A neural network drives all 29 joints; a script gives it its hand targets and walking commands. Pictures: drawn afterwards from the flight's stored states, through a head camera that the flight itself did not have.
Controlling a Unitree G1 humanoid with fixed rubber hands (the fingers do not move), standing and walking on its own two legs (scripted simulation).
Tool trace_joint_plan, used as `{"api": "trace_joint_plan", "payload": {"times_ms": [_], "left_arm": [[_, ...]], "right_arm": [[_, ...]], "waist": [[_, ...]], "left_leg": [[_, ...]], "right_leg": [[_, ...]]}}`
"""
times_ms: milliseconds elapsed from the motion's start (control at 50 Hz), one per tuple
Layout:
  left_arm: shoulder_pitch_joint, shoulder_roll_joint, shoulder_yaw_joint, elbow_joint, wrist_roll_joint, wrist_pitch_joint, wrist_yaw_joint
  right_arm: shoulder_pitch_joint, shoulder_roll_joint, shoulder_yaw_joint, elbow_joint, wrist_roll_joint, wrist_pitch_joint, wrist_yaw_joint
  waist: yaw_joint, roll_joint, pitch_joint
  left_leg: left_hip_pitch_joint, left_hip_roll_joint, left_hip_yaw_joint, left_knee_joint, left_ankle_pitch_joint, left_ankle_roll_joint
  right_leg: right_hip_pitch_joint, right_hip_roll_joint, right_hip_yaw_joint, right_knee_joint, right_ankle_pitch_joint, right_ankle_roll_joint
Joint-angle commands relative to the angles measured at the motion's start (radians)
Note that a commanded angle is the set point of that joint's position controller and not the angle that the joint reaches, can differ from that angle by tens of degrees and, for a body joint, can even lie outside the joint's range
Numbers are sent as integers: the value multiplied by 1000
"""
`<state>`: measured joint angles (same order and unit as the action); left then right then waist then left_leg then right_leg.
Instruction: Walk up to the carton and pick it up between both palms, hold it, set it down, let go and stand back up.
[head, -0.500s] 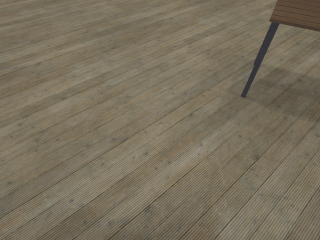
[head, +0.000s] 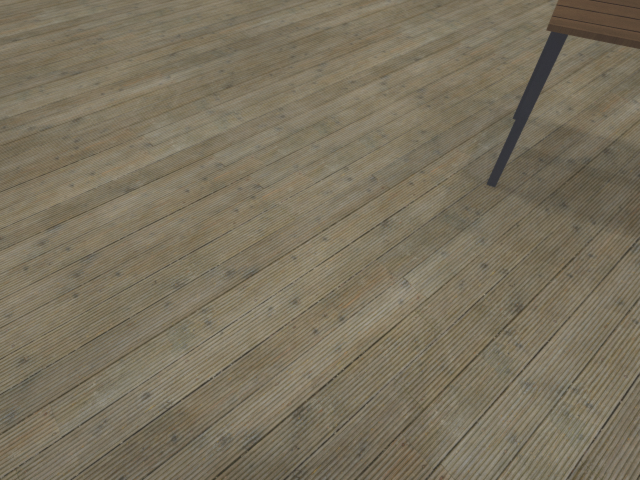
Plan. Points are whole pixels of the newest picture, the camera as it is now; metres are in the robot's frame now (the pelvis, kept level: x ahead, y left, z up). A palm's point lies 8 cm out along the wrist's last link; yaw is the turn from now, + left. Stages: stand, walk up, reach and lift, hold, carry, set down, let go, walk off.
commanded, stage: stand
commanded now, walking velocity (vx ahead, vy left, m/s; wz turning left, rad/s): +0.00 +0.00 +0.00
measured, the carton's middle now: out of the picture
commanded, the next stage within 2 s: walk up in 0.42 s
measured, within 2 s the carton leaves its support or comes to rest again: neither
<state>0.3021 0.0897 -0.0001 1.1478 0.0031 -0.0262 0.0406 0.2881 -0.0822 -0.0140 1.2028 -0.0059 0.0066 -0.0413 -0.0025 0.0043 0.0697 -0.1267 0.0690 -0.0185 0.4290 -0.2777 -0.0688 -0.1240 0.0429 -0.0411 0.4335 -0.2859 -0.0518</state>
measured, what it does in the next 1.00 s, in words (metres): steps to the right, turning right: right foot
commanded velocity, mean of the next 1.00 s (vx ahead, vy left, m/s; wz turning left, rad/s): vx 0.00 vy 0.00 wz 0.00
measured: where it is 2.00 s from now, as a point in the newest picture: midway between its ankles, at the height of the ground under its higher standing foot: (464, 388)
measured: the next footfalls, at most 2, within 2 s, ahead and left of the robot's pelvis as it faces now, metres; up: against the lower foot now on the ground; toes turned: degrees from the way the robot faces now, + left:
right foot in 0.88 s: +0.12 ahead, -0.24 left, +0.00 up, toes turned -22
left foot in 1.18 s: +0.32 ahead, -0.06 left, +0.00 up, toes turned -23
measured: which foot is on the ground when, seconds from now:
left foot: down 0.00-0.88, up 0.90-1.00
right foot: down 0.00-0.66, up 0.68-0.86, down 0.88-1.00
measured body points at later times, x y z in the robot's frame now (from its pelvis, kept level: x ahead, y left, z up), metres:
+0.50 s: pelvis +0.02 -0.01 +0.00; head +0.03 -0.02 +0.45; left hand +0.00 +0.20 -0.16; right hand -0.01 -0.21 -0.17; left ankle -0.03 +0.16 -0.74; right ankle -0.03 -0.09 -0.74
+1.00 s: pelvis +0.06 -0.09 -0.06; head +0.07 -0.14 +0.39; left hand +0.20 +0.18 -0.16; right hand +0.06 -0.39 -0.22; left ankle +0.03 +0.09 -0.69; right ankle +0.08 -0.23 -0.74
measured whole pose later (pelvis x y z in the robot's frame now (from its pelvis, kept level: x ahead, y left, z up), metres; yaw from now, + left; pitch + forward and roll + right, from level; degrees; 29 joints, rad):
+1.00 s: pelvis +0.06 -0.09 -0.06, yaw -20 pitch -4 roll -1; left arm 0.29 0.28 0.09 0.90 -0.01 0.00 -0.02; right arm 0.20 -0.35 -0.04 0.93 -0.05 -0.01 0.01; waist 0.03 0.13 0.12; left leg -0.31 0.11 -0.02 1.25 -0.63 0.02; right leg -0.48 -0.01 -0.03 0.96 -0.41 -0.01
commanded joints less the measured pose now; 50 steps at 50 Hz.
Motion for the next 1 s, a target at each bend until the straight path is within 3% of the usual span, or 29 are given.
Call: {"api": "trace_joint_plan", "payload": {"times_ms": [0, 80, 120, 200, 280, 300, 320, 400, 440, 500, 540, 580, 600, 620, 640, 660, 680, 700, 720, 760, 800, 820, 840, 860, 880, 900, 920, 940, 980], "left_arm": [[75, 91, 17, -21, 4, -4, 3], [93, 67, 16, -13, -4, -11, 3], [125, 72, 15, -6, 3, -11, 3], [108, 97, 23, -16, 1, -18, 6], [107, 85, 20, -19, 2, -21, 4], [100, 82, 19, -13, 2, -19, 8], [108, 90, 23, -14, 1, -19, 8], [122, 99, 20, -1, 5, -20, 9], [99, 118, 23, -5, -1, -16, 10], [105, 105, 22, -17, 0, -19, 10], [108, 137, 23, -5, -4, -15, 12], [110, 86, 13, 2, 4, -16, 10], [48, 262, 78, -103, 55, -18, -17], [-28, 290, 86, -139, 59, -10, -31], [-131, 271, 78, -205, 64, 1, -43], [-209, 226, 68, -255, 69, 15, -55], [-166, 208, 81, -294, 85, 28, -63], [-96, 197, 80, -293, 86, 31, -72], [-91, 251, 85, -275, 64, 31, -75], [-72, 237, 96, -289, 52, 28, -81], [-40, 207, 101, -290, 50, 27, -93], [10, 207, 105, -275, 51, 23, -98], [117, 223, 114, -254, 45, 19, -105], [235, 272, 135, -212, 33, 10, -106], [385, 362, 162, -172, 9, 1, -97], [394, 454, 165, -187, 3, 4, -82], [222, 460, 153, -231, -33, 18, -65], [167, 459, 146, -271, -44, 25, -48], [88, 436, 132, -300, -27, 25, -22]], "right_arm": [[100, -85, -15, -4, -8, -6, 1], [117, -52, -5, -1, 1, -9, -6], [114, -89, -14, 1, 0, -13, -14], [109, -56, -6, -4, -3, -12, -11], [71, -93, -17, -7, -1, -7, -12], [99, -62, -10, -4, 1, -7, -11], [141, -53, -6, 19, -1, -8, -12], [86, -86, -15, 0, 1, -3, -13], [126, -87, -16, 9, -5, -4, -15], [76, -74, -13, -1, -1, -5, -15], [89, -93, -19, -18, -2, -3, -17], [93, -105, -18, 1, 3, 0, -15], [47, -268, -53, -124, -66, -28, -22], [72, -276, -61, -113, -73, -34, -27], [164, -276, -67, -97, -79, -38, -32], [226, -292, -65, -86, -91, -47, -37], [165, -304, -70, -102, -95, -62, -53], [68, -304, -66, -132, -91, -78, -62], [-22, -332, -100, -153, -94, -87, -62], [-70, -338, -107, -195, -101, -99, -44], [-95, -345, -103, -236, -104, -94, -28], [-122, -359, -105, -256, -104, -85, -19], [-184, -395, -108, -286, -104, -73, -14], [-230, -353, -84, -298, -111, -60, -10], [-243, -262, -46, -324, -114, -44, 10], [-229, -212, -22, -397, -77, -35, 38], [-200, -256, -21, -447, -35, -35, 50], [-201, -269, -10, -447, -19, -50, 67], [-116, -284, 4, -427, -18, -77, 66]], "waist": [[-3, 51, 41], [2, -31, 39], [11, 26, 26], [-1, 31, -5], [12, 0, 31], [1, -48, 0], [-3, 1, -4], [11, 30, 24], [-12, -37, 25], [12, 31, 23], [-2, -74, 28], [1, 0, 28], [-10, 59, -20], [-47, 37, 7], [-115, 118, 37], [-144, 216, 65], [-101, 192, 103], [-44, 166, 120], [-14, 130, 126], [5, 164, 159], [9, 197, 167], [40, 164, 143], [100, 133, 90], [174, -14, 48], [241, -296, 22], [217, -568, 2], [154, -416, 32], [127, -287, 84], [83, -293, 41]], "left_leg": [[-25, 33, 0, -67, 184, 41], [-60, 35, -12, -68, 203, 40], [-46, 37, -5, -60, 222, 44], [7, 37, 9, -49, 243, 45], [-18, 33, 4, -36, 272, 47], [-24, 37, 12, -46, 243, 38], [-15, 38, 12, -42, 247, 42], [-10, 32, 21, -43, 251, 39], [-9, 45, 15, -43, 275, 37], [-20, 33, 35, -29, 223, 32], [-24, 38, 28, -41, 202, 28], [-28, 40, 23, -44, 232, 29], [162, 27, 25, 92, -79, 136], [308, 79, -52, 62, -235, 190], [377, 242, -202, -73, -362, 270], [293, 462, -383, -226, -356, 359], [201, 563, -423, -258, -309, 398], [166, 574, -359, -270, -269, 407], [144, 553, -292, -250, -258, 365], [63, 484, -144, -208, -265, 317], [38, 420, 10, -142, -239, 286], [-43, 394, 85, -85, -256, 266], [-233, 358, 175, 5, -358, 226], [-440, 252, 279, 201, -356, 171], [-507, 47, 338, 636, -362, 131], [-618, -80, 184, 889, -535, 103], [-647, -53, 1, 917, -453, 113], [-667, 13, -37, 930, -381, 109], [-664, 72, -38, 880, -331, 92]], "right_leg": [[-47, -125, 85, -104, 223, -4], [-6, -119, 83, -94, 283, -7], [10, -132, 91, -88, 349, -4], [13, -137, 97, -78, 426, -13], [8, -145, 103, -68, 546, -4], [29, -132, 74, -72, 466, -14], [49, -143, 91, -66, 491, -19], [37, -149, 105, -62, 546, -18], [28, -130, 72, -66, 530, -8], [58, -157, 94, -70, 602, -3], [56, -157, 94, -70, 635, -9], [56, -150, 89, -72, 578, -19], [-219, -132, 229, 83, 177, 21], [-497, -111, 261, 104, -159, 35], [-677, -70, 174, 203, -307, 75], [-717, -90, 71, 520, -315, 96], [-717, -197, 123, 668, -308, 112], [-716, -229, 138, 752, -313, 127], [-701, -282, 177, 725, -297, 119], [-630, -306, 180, 614, -302, 128], [-542, -275, 94, 487, -241, 124], [-407, -244, 45, 450, -178, 108], [-142, -202, -3, 394, -70, 75], [127, -110, -40, 359, -20, 40], [151, -76, 139, 173, -179, -13], [92, -237, 656, -189, -536, -92], [21, -329, 915, -338, -720, -180], [11, -342, 840, -316, -696, -191], [-4, -338, 743, -212, -600, -208]]}}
